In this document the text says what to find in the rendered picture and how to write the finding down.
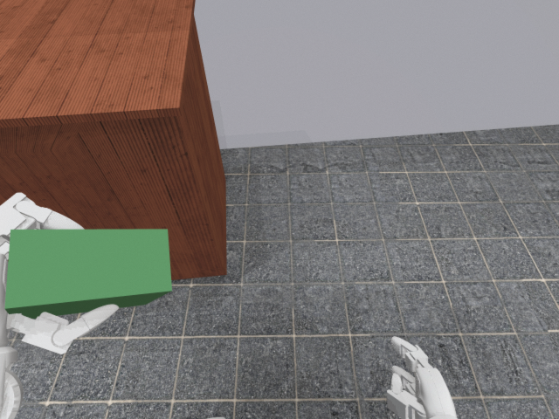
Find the left robot hand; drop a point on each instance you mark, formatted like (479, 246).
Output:
(47, 331)

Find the right robot hand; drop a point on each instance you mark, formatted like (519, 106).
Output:
(423, 396)

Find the sponge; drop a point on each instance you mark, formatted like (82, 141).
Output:
(75, 271)

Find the robot left forearm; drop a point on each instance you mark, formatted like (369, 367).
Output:
(11, 388)

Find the table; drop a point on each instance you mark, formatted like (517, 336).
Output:
(105, 118)

